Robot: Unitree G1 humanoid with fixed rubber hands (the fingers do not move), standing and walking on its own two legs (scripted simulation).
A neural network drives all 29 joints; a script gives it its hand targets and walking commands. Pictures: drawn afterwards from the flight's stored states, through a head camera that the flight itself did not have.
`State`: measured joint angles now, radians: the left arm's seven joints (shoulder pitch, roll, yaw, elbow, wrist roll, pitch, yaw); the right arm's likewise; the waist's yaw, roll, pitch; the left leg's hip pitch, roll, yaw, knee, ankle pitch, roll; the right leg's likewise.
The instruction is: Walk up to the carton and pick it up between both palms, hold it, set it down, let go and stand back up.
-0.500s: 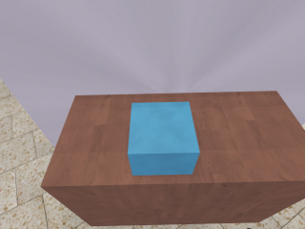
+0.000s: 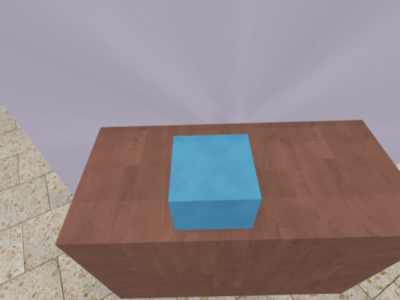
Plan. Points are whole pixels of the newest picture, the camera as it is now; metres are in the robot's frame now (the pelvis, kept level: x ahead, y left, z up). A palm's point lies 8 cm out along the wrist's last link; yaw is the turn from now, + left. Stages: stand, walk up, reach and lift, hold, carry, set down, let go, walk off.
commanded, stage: stand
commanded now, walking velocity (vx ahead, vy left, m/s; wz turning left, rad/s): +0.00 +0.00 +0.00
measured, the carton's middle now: (211, 180) +0.42 -0.03 -0.06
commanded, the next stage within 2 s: none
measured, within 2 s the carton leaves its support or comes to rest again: neither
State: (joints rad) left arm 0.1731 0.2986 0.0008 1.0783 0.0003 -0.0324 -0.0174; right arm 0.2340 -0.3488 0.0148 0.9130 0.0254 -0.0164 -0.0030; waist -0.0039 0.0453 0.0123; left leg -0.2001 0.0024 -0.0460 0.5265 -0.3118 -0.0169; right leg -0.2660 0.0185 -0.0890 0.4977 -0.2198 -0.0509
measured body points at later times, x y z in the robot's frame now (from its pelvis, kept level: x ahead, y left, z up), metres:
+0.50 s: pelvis -0.01 +0.00 +0.00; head -0.01 -0.02 +0.45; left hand +0.06 +0.29 -0.13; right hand +0.07 -0.29 -0.13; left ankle -0.02 +0.13 -0.74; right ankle +0.03 -0.09 -0.74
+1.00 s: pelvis -0.01 +0.00 +0.00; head -0.02 -0.02 +0.45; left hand +0.05 +0.29 -0.13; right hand +0.06 -0.29 -0.14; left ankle -0.02 +0.13 -0.74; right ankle +0.03 -0.09 -0.74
